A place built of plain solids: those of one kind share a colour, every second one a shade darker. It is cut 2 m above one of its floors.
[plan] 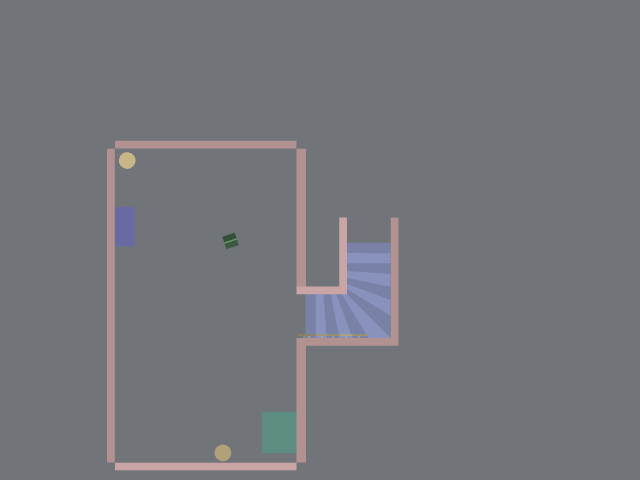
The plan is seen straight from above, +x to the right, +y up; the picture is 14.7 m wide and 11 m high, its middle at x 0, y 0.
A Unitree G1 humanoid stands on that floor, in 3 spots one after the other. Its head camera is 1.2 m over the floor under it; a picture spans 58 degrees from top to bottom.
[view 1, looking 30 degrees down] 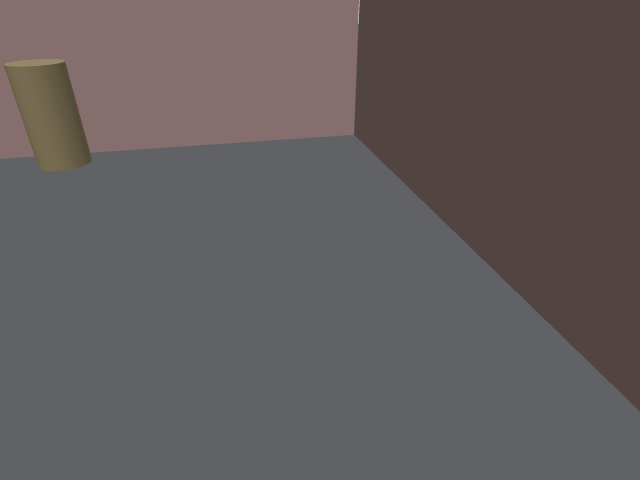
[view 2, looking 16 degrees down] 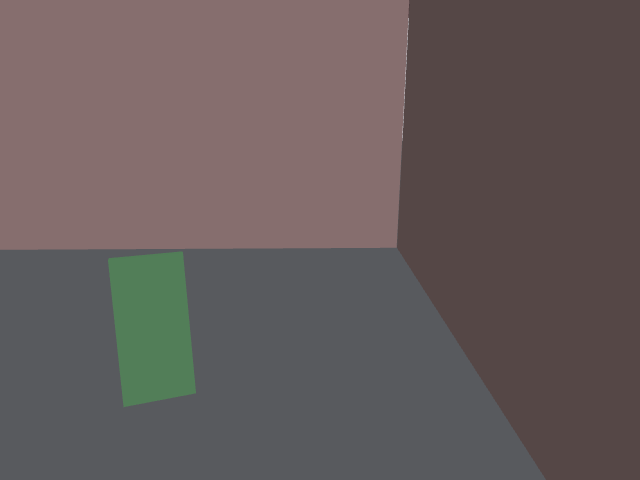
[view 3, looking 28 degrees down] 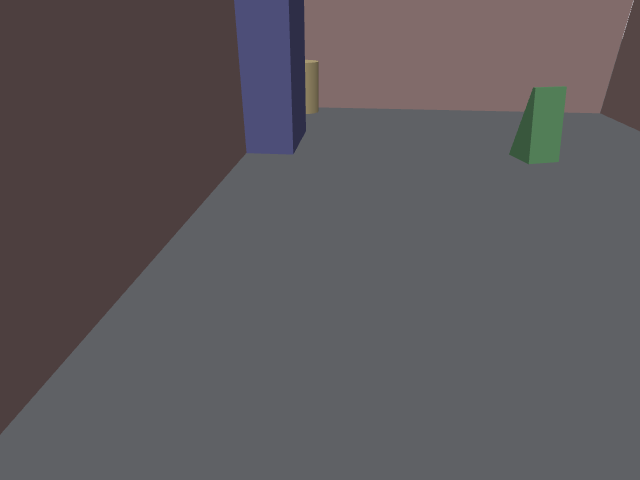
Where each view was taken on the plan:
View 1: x -3.46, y -1.19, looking -103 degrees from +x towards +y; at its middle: ground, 2.40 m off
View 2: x -1.33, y -1.81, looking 89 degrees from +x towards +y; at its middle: wall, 4.06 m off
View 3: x -3.59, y -4.06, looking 96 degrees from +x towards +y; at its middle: ground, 2.56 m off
